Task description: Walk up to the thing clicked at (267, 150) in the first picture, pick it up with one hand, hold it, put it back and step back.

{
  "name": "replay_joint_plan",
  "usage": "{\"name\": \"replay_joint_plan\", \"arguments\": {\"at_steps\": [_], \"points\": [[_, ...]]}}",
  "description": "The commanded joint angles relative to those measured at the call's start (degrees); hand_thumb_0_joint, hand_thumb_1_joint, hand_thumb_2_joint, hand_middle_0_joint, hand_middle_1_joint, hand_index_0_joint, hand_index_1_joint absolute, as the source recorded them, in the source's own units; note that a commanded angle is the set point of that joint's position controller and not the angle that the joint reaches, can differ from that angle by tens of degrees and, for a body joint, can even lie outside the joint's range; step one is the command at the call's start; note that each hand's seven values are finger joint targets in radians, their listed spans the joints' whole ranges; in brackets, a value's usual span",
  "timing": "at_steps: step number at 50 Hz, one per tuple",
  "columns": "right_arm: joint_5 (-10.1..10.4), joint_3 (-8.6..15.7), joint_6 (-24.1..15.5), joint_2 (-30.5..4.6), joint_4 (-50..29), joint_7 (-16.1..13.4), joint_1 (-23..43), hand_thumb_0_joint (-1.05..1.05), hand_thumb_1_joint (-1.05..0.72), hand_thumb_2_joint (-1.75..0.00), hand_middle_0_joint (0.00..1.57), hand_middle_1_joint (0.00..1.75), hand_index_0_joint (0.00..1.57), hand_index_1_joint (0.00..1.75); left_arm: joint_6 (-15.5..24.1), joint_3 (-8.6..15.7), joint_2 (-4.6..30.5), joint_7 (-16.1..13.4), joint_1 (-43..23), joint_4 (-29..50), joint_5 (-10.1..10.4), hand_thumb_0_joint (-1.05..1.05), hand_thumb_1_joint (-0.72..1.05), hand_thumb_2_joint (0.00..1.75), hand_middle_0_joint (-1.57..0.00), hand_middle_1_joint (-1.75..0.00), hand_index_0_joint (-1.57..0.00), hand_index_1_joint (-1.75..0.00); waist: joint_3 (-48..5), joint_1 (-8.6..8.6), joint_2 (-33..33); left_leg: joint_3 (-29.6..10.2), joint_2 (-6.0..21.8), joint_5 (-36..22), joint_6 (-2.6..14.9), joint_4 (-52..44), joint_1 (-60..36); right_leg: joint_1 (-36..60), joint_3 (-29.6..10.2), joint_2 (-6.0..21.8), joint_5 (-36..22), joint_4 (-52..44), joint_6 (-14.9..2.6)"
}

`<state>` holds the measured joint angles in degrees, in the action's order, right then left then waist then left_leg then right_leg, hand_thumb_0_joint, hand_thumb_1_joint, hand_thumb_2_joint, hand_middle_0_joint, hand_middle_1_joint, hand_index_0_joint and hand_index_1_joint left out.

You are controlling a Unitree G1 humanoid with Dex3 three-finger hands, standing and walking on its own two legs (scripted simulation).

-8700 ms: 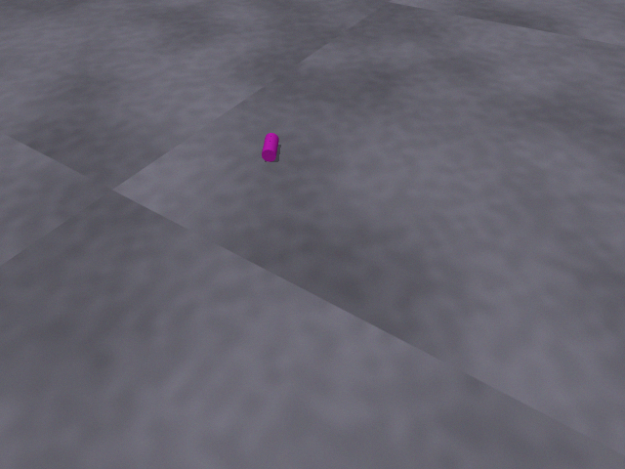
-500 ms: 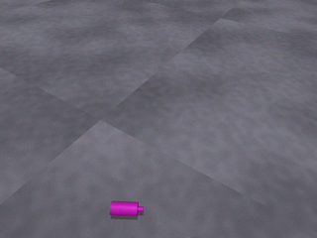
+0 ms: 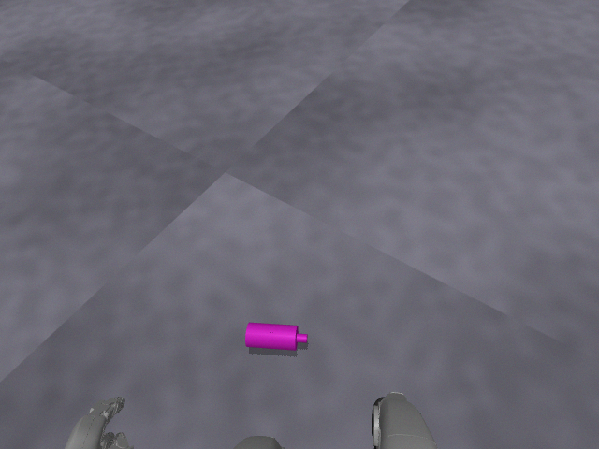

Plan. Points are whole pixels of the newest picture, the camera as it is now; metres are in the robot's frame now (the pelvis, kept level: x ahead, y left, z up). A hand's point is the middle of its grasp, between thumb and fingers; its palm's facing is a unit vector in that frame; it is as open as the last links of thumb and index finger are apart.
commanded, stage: walk up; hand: left
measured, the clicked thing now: (277, 336) +0.49 +0.15 -0.69
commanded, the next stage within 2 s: none
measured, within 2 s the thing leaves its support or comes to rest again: neither
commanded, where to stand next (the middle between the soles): +0.11 +0.00 m, yaw -4 degrees
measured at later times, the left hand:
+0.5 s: hand out of the picture +0.08 +0.23 -0.11, palm faces -0.09 -0.92 -0.38, open 7.4 cm
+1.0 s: hand (153, 415) +0.19 +0.26 -0.13, palm faces -0.12 -0.90 -0.41, open 7.4 cm
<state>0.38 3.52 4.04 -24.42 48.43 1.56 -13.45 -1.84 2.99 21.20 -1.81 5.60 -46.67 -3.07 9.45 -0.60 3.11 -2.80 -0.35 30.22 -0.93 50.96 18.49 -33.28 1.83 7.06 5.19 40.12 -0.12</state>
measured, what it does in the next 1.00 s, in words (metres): steps on the spot: left foot, then right foot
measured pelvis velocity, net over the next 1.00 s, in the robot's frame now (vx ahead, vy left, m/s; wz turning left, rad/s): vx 0.03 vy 0.00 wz -0.10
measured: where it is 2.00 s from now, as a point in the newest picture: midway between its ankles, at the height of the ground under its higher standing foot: outside the picture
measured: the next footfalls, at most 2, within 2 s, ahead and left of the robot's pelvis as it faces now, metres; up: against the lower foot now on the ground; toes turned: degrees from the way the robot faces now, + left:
left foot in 0.02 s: +0.02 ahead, +0.14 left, +0.00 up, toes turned -2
right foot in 0.38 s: +0.07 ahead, -0.17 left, +0.00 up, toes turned -6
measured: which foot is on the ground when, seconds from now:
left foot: up 0.00-0.00, down 0.02-0.42, up 0.44-0.80, down 0.82-1.00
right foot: down 0.00-0.04, up 0.06-0.36, down 0.38-0.84, up 0.86-1.00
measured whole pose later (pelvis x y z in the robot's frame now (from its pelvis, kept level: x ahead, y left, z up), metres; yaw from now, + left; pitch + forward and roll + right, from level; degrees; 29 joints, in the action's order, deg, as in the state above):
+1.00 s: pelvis +0.03 +0.00 +0.02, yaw -6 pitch -2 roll +0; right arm -0.9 3.2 3.1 -20.6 44.1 0.6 -6.0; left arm -1.7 1.8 23.3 -3.2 5.6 -46.4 2.2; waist 14.3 1.2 -0.8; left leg -0.5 -2.4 10.7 2.5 38.2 26.0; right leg -27.6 -6.8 -4.3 33.0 71.6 -1.4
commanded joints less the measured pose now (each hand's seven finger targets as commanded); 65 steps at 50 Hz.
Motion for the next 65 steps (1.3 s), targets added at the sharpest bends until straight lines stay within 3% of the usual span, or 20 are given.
{"name": "replay_joint_plan", "arguments": {"at_steps": [1,3,4,7,15,19,20,22,23,27,32,37,40,43,47,54,58,60,61,65], "points": [[-2.85,4.02,-2.68,-12.92,2.46,-1.97,-10.04,0.0,-0.9,-0.9,0.2,0.3,0.2,0.3,-2.11,3.21,10.89,-0.05,2.1,3.82,0.96,0.0,0.9,0.9,-0.2,-0.3,-0.2,-0.3,-6.95,0.87,-1.62,-8.13,2.64,1.95,3.16,-26.43,-7.27,-7.02,-5.67,-3.02,34.71,8.38,-4.18],[-2.75,5.81,-3.46,-23.67,-2.02,-2.87,0.26,0.0,-0.9,-0.9,0.2,0.3,0.2,0.3,-1.46,5.55,15.69,-0.39,-5.38,3.93,1.21,0.0,0.9,0.9,-0.2,-0.3,-0.2,-0.3,4.1,3.83,7.51,-43.52,27.67,21.58,16.15,-43.01,18.89,-6.76,-13.78,-6.94,28.02,25.66,-0.42],[-3.22,4.98,-4.6,-21.57,-2.04,-3.52,5.79,0.0,-0.9,-0.9,0.2,0.3,0.2,0.3,-1.12,6.05,17.01,0.3,-7.35,3.08,1.18,0.0,0.9,0.9,-0.2,-0.3,-0.2,-0.3,7.5,1.57,3.35,-41.49,26.82,18.64,17.81,-42.24,24.08,-1.65,-16.16,-6.2,23.16,28.99,-0.1],[-2.95,3.69,-7.4,-15.89,0.09,-4.63,4.48,0.0,-0.9,-0.9,0.2,0.3,0.2,0.3,-1.58,5.67,14.52,2.2,6.89,-1.81,2.3,0.0,0.9,0.9,-0.2,-0.3,-0.2,-0.3,-0.33,-3.84,-0.49,-13.78,12.33,-3.81,7.2,-30.37,0.99,-7.69,-16.09,-11.66,11.04,31.24,-1.05],[-3.16,5.09,-8.34,-16.37,-0.01,-1.86,-5.72,0.0,-0.9,-0.9,0.2,0.3,0.2,0.3,3.35,4.25,15.0,5.38,-0.04,1.24,1.77,0.0,0.9,0.9,-0.2,-0.3,-0.2,-0.3,-2.61,4.83,11.97,-12.08,16.71,2.12,13.44,-32.3,-15.76,-2.89,-4.96,-4.91,21.8,3.01,0.51],[-2.8,3.37,-6.92,-13.59,-2.17,-0.84,-3.35,0.0,-0.9,-0.9,0.2,0.3,0.2,0.3,5.29,4.69,13.44,4.51,17.58,-5.3,2.12,0.0,0.9,0.9,-0.2,-0.3,-0.2,-0.3,-7.72,-3.89,5.7,1.12,9.31,-23.38,10.16,-9.73,-5.88,25.75,3.65,-9.86,14.1,-17.22,-1.53],[-2.13,2.02,-6.73,-8.94,-3.45,-0.95,-4.37,0.0,-0.9,-0.9,0.2,0.3,0.2,0.3,5.86,6.1,17.43,3.59,24.87,-7.42,1.66,0.0,0.9,0.9,-0.2,-0.3,-0.2,-0.3,-11.21,-6.51,-6.07,2.79,6.47,-19.16,7.8,6.16,4.69,37.71,-4.59,-6.64,11.89,-16.55,-1.94],[-1.07,1.81,-6.34,-9.31,-7.09,-1.34,0.49,0.0,-0.9,-0.9,0.2,0.3,0.2,0.3,6.2,6.12,23.01,2.62,24.03,-5.02,1.31,0.0,0.9,0.9,-0.2,-0.3,-0.2,-0.3,-8.73,-5.97,-11.79,-3.33,-1.81,2.46,4.2,17.07,24.02,36.04,-45.77,15.06,25.42,-27.59,-12.1],[-1.5,3.09,-6.37,-12.6,-7.07,-1.81,1.87,0.0,-0.9,-0.9,0.2,0.3,0.2,0.3,6.23,6.24,24.55,2.71,20.0,-3.39,1.78,0.0,0.9,0.9,-0.2,-0.3,-0.2,-0.3,-3.27,-4.39,-8.19,-6.92,1.9,1.88,3.69,17.02,22.3,27.82,-46.33,17.99,25.06,-28.11,-14.89],[-0.43,2.91,-5.58,-10.63,-1.48,-1.11,-6.95,0.0,-0.9,-0.9,0.2,0.3,0.2,0.3,7.61,4.0,18.25,1.18,14.24,-2.19,3.27,0.0,0.9,0.9,-0.2,-0.3,-0.2,-0.3,-0.67,1.39,-7.12,-5.36,3.13,-10.03,2.64,10.53,15.3,23.34,-17.88,6.86,-4.76,-21.14,-7.64],[-0.23,2.41,-2.72,-7.71,-2.76,-1.47,-3.24,0.0,-0.9,-0.9,0.2,0.3,0.2,0.3,7.12,2.63,15.91,-1.08,10.58,0.05,3.3,0.0,0.9,0.9,-0.2,-0.3,-0.2,-0.3,-2.11,1.05,-12.9,-4.01,-0.21,-11.93,1.19,4.87,6.28,16.04,-7.97,6.82,-42.02,-14.36,-9.14],[-0.49,3.58,-1.92,-9.2,-3.95,-2.09,-1.54,0.0,-0.9,-0.9,0.2,0.3,0.2,0.3,3.67,2.72,16.16,-1.41,6.12,3.57,3.15,0.0,0.9,0.9,-0.2,-0.3,-0.2,-0.3,-9.35,0.85,-17.11,0.99,-1.07,-13.45,1.37,-5.34,1.79,18.61,-6.65,5.71,-29.55,-5.07,-9.23],[-1.58,3.91,-2.87,-9.59,-3.92,-2.01,-2.6,0.0,-0.9,-0.9,0.2,0.3,0.2,0.3,2.37,2.34,14.62,-1.78,7.59,3.38,4.62,0.0,0.9,0.9,-0.2,-0.3,-0.2,-0.3,-13.09,1.8,-10.63,1.77,-0.9,-33.74,3.69,-22.24,-5.7,20.13,-6.17,1.61,-21.42,7.29,-5.17],[-1.67,5.45,-3.07,-15.65,-6.62,-1.51,-1.5,0.0,-0.9,-0.9,0.2,0.3,0.2,0.3,1.07,1.78,10.99,-3.39,12.64,2.75,5.98,0.0,0.9,0.9,-0.2,-0.3,-0.2,-0.3,-20.79,2.3,9.35,-21.02,19.3,-80.02,18.4,-19.47,-17.25,7.92,-6.67,-12.24,36.68,32.27,-1.22],[-1.61,4.24,-1.98,-9.9,-9.15,-2.35,5.48,0.0,-0.9,-0.9,0.2,0.3,0.2,0.3,0.15,2.95,14.14,-2.85,10.8,0.66,5.4,0.0,0.9,0.9,-0.2,-0.3,-0.2,-0.3,-16.05,0.65,3.52,-11.58,12.07,-53.29,13.5,-20.8,-7.93,6.64,-10.39,-10.8,28.73,36.12,-1.24],[-2.25,4.38,-4.0,-12.77,-6.24,-2.27,1.64,0.0,-0.9,-0.9,0.2,0.3,0.2,0.3,1.11,3.24,12.74,0.35,9.05,0.28,1.81,0.0,0.9,0.9,-0.2,-0.3,-0.2,-0.3,-16.1,2.52,3.7,-18.93,14.78,1.27,13.88,-28.04,-10.07,9.64,-5.52,-8.12,29.9,10.2,-0.43],[-2.6,3.42,-3.26,-12.17,-5.2,-1.97,4.08,0.0,-0.9,-0.9,0.2,0.3,0.2,0.3,1.84,4.86,12.61,1.64,16.74,-4.73,0.58,0.0,0.9,0.9,-0.2,-0.3,-0.2,-0.3,-9.32,-1.26,4.64,-9.74,8.89,4.81,5.8,-28.19,12.11,31.14,-1.94,-9.21,21.9,-13.68,-4.35],[-1.79,1.41,-3.91,-6.1,-5.16,-2.21,6.36,0.0,-0.9,-0.9,0.2,0.3,0.2,0.3,2.03,5.69,16.92,1.59,12.17,-1.56,-0.35,0.0,0.9,0.9,-0.2,-0.3,-0.2,-0.3,-2.79,-3.52,-14.59,-0.25,-3.43,2.06,0.67,-4.87,20.01,16.77,-36.52,10.99,50.83,-28.65,-12.41],[-1.74,3.48,-4.3,-12.26,-4.05,-2.92,8.36,0.0,-0.9,-0.9,0.2,0.3,0.2,0.3,1.97,5.74,20.4,1.63,5.14,0.71,-0.26,0.0,0.9,0.9,-0.2,-0.3,-0.2,-0.3,3.12,-2.65,-11.62,-4.65,-0.64,-1.51,0.53,3.25,7.64,-2.44,-39.83,16.34,55.67,-32.01,-15.89],[-0.3,1.35,-6.26,-7.03,0.57,-2.05,-1.41,0.0,-0.9,-0.9,0.2,0.3,0.2,0.3,3.48,4.26,12.42,1.66,1.66,-0.32,0.52,0.0,0.9,0.9,-0.2,-0.3,-0.2,-0.3,-2.37,1.89,-11.19,0.15,-2.54,-9.66,1.38,-2.27,5.15,17.14,-13.66,2.8,12.76,-23.14,-8.67]]}}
